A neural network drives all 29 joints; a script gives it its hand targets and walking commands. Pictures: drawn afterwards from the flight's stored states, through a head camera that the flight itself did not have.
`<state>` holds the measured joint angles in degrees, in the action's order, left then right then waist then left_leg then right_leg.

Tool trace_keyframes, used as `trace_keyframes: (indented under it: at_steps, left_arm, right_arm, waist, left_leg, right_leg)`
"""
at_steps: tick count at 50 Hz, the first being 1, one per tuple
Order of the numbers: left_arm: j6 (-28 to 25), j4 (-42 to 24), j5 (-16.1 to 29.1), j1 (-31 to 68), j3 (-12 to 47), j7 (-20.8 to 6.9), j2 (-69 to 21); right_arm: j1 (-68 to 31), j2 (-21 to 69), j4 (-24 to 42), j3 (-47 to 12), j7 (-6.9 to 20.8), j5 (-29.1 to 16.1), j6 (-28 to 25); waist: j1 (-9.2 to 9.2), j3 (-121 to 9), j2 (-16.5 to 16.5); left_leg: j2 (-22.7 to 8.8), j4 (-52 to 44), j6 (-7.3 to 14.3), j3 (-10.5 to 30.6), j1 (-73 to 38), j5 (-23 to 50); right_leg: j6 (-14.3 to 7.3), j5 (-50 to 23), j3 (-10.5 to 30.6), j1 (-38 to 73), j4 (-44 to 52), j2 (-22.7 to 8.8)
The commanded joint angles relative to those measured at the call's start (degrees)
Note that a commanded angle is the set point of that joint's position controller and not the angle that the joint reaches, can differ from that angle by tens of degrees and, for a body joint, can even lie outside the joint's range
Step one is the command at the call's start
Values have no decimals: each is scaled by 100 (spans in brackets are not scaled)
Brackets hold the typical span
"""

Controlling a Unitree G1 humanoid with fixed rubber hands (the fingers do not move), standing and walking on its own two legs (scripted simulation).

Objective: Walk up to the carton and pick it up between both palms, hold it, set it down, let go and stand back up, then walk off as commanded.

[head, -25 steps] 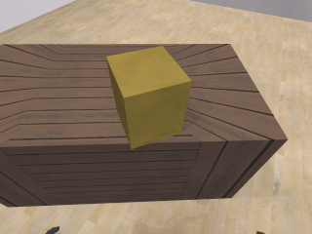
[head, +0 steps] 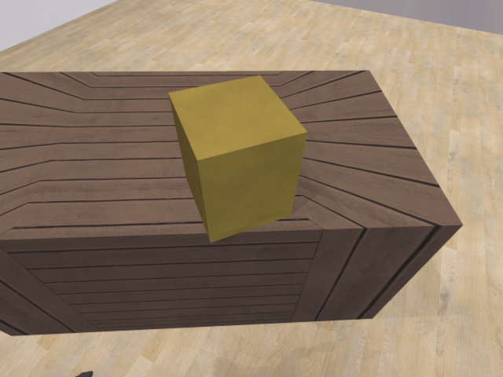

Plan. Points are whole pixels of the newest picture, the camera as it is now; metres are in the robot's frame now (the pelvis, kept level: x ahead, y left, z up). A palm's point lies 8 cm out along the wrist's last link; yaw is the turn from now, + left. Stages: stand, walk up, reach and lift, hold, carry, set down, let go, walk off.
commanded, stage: walk up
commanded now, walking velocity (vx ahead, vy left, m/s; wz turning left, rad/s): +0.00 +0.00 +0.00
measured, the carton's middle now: (235, 159) +0.54 +0.06 +0.01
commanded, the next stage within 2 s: none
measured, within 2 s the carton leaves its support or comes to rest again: neither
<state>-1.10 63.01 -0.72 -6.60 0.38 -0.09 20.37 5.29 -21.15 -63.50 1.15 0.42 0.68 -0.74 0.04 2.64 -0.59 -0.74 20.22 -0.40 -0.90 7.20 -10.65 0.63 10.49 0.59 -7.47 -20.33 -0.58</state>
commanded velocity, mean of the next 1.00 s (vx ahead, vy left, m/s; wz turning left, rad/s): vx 0.00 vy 0.00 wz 0.00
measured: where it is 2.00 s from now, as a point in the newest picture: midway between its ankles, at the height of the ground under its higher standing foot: outside the picture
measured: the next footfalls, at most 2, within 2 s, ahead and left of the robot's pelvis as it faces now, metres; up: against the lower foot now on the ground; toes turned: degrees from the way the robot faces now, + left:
left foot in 0.52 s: +0.20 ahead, +0.19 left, +0.00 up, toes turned +1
right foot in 0.98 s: +0.18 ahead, -0.06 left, +0.00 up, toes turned +7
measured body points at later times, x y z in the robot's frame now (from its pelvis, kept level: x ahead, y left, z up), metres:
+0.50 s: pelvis +0.05 +0.07 -0.02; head +0.06 +0.06 +0.43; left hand +0.05 +0.43 -0.11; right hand +0.14 -0.28 -0.12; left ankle +0.13 +0.22 -0.74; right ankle +0.01 -0.13 -0.75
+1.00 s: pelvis +0.14 +0.09 -0.03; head +0.20 +0.10 +0.41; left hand +0.25 +0.41 -0.15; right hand +0.20 -0.25 -0.13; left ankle +0.14 +0.23 -0.75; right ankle +0.18 -0.03 -0.75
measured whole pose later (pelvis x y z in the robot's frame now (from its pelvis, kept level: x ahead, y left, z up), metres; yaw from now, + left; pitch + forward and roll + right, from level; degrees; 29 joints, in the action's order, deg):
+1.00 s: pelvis +0.14 +0.09 -0.03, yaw -1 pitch -3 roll -1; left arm 1.8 49.1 -1.2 -9.5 -4.8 -2.1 23.1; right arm 14.9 -26.1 -47.1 3.8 -1.5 0.0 -1.9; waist 1.0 10.1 -0.2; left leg -6.0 43.5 -1.1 -4.1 16.8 -23.1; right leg -1.3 18.3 -0.4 -18.4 -38.9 0.0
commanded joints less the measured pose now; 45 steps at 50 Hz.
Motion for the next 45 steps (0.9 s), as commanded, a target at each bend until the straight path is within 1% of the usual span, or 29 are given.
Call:
trace_keyframes:
  at_steps: [1,9,10,11,12,13,14,15,17,18,20,22,23,24,25,26,27,28,29,30,31,32,33,34,37,40,42,44,45]
  left_arm:
    - [-95,-314,7,210,-220,60,1140]
    - [-87,-315,4,230,-225,66,1151]
    - [-194,-457,-50,-420,-538,54,1774]
    - [-218,-364,-90,-917,-652,80,1924]
    - [-236,-323,-130,-1157,-788,110,2154]
    - [-271,-473,-119,-1204,-873,141,2320]
    - [-315,-670,-71,-952,-890,171,2274]
    - [-345,-798,-53,-822,-865,177,2110]
    - [-401,-966,-88,-681,-831,150,1865]
    - [-406,-1071,-104,-633,-848,114,1845]
    - [-395,-1256,-119,-537,-885,65,1892]
    - [-366,-1396,-130,-370,-890,23,1925]
    - [-335,-1462,-133,-231,-885,-1,1939]
    - [-285,-1523,-139,-106,-855,-20,1882]
    - [-218,-1536,-163,-239,-773,-41,1638]
    - [-156,-1507,-203,-554,-649,-43,1290]
    - [-120,-1551,-174,-857,-496,-35,786]
    - [-47,-1525,-133,-1180,-481,-1,905]
    - [-21,-1498,-106,-1106,-594,25,1489]
    - [-34,-1482,-39,-943,-640,26,1721]
    - [-40,-1400,14,-1031,-671,17,1728]
    - [-62,-1333,24,-1154,-681,-4,1602]
    - [-43,-1299,-18,-1317,-701,-30,1521]
    - [19,-1265,-63,-1427,-742,-57,1543]
    - [212,-1361,-85,-1437,-774,-140,1385]
    - [282,-1628,-104,-967,-775,-173,1260]
    - [274,-1779,-81,-681,-757,-180,1199]
    - [260,-1809,-50,-636,-732,-175,1143]
    - [258,-1793,-38,-635,-737,-172,1134]
  right_arm:
    - [-269,-1063,341,204,-70,-2,-105]
    - [-273,-1054,333,199,-73,-9,-94]
    - [19,-1566,702,458,110,126,-8]
    - [-69,-1411,795,449,187,168,54]
    - [-62,-1220,868,468,235,204,107]
    - [-187,-1171,1115,474,265,279,147]
    - [-155,-1185,1225,474,299,278,143]
    - [-114,-1218,1297,499,331,284,132]
    - [142,-1269,1405,600,413,224,119]
    - [240,-1260,1431,625,452,197,114]
    - [343,-1217,1536,666,506,138,102]
    - [472,-1189,1578,720,526,84,68]
    - [747,-1201,1509,764,517,65,46]
    - [1170,-1215,1364,815,481,59,21]
    - [1641,-1304,1150,889,399,85,-8]
    - [2293,-1539,932,991,305,140,-35]
    - [2798,-2018,898,1074,194,211,-83]
    - [2129,-2361,1279,1073,145,165,-146]
    - [1400,-2554,1478,1085,161,55,-130]
    - [1059,-2469,1585,1068,127,41,-156]
    - [1018,-2211,1623,970,90,37,-232]
    - [1070,-1873,1652,814,42,24,-321]
    - [1218,-1738,1622,754,-4,9,-376]
    - [1297,-1745,1599,756,-38,23,-401]
    - [1083,-1691,1758,717,-130,22,-422]
    - [1296,-1706,1828,725,-217,-4,-410]
    - [1383,-1715,1853,711,-248,-38,-380]
    - [1279,-1711,1922,678,-263,-49,-321]
    - [1222,-1716,1955,662,-263,-44,-286]
  waist:
    - [-7,-392,42]
    - [3,-398,53]
    - [-111,-689,-272]
    - [-280,-364,62]
    - [-371,-81,817]
    - [-433,323,792]
    - [-330,600,508]
    - [-257,684,338]
    - [-115,360,425]
    - [-103,277,632]
    - [-54,297,1095]
    - [42,341,1394]
    - [198,280,1412]
    - [420,169,1207]
    - [574,28,760]
    - [838,-286,-175]
    - [1012,-281,-1717]
    - [617,-63,-1530]
    - [360,281,-1132]
    - [243,714,-756]
    - [110,833,-432]
    - [35,686,-246]
    - [0,444,-294]
    - [-20,324,-417]
    - [-129,350,-548]
    - [34,287,-613]
    - [106,62,-735]
    - [101,-173,-937]
    - [100,-306,-1017]
  left_leg:
    - [-623,-354,180,529,-54,435]
    - [-635,-370,171,509,-115,542]
    - [-266,294,429,369,282,-1753]
    - [-165,824,404,330,1241,-2474]
    - [70,2172,254,-53,2050,-2070]
    - [-170,3059,268,434,2902,-2061]
    - [-361,3234,279,721,3170,-1827]
    - [-444,3291,257,790,3113,-1634]
    - [-479,2987,140,754,2712,-1493]
    - [-420,2826,65,570,2505,-1484]
    - [-424,2424,-9,267,1927,-1348]
    - [-386,1943,-8,-36,1149,-904]
    - [-333,1640,-6,-235,648,-471]
    - [-183,1379,-26,-513,-44,-12]
    - [32,1331,-77,-610,-673,-8]
    - [28,1174,-45,-354,-1432,-414]
    - [-944,-96,223,1368,-1155,-2245]
    - [-2004,-1277,778,3729,-278,-3690]
    - [-2440,-1556,1321,4289,603,-4629]
    - [-2391,-1442,1387,3958,959,-4204]
    - [-2076,-1084,1215,3043,836,-3291]
    - [-1671,-624,987,2232,391,-1527]
    - [-1522,-433,911,1745,331,-466]
    - [-1492,-326,963,1576,605,168]
    - [-1566,-129,1098,874,974,809]
    - [-1696,311,1175,723,810,2335]
    - [-1599,725,1091,482,564,3339]
    - [-1465,1077,1025,287,431,3644]
    - [-1413,1257,996,270,404,3614]
  right_leg:
    - [-217,-620,496,35,320,-624]
    - [-207,-706,491,62,331,-623]
    - [-409,1540,518,462,55,-574]
    - [-669,2594,1192,700,381,-911]
    - [-966,3422,2084,958,941,-1490]
    - [-1366,3597,2799,790,1238,-2151]
    - [-1545,3130,2820,629,1162,-2390]
    - [-1562,2618,2608,417,1083,-2342]
    - [-1332,1796,1806,592,910,-1914]
    - [-1246,1518,1431,545,822,-1723]
    - [-1162,1182,894,43,626,-1457]
    - [-1027,1228,494,-666,471,-1208]
    - [-931,1386,298,-978,237,-1077]
    - [-845,1593,103,-1393,-237,-931]
    - [-756,1627,-69,-1796,-1010,-706]
    - [-680,1871,-313,-2339,-2338,-371]
    - [-525,2833,-373,-2776,-3919,291]
    - [-392,2613,498,-2963,-4545,478]
    - [-435,2403,823,-2720,-4762,53]
    - [-401,2076,897,-2702,-4878,-166]
    - [-407,1649,960,-2654,-4740,-275]
    - [-387,1267,1006,-2571,-4370,-280]
    - [-316,1142,887,-2313,-3997,-310]
    - [-224,1082,738,-1935,-3896,-250]
    - [-170,685,652,-1619,-3532,-219]
    - [-218,684,521,-1675,-3195,-194]
    - [-275,672,247,-1531,-2900,-162]
    - [-335,717,-82,-1250,-2552,-74]
    - [-344,792,-175,-1054,-2385,-16]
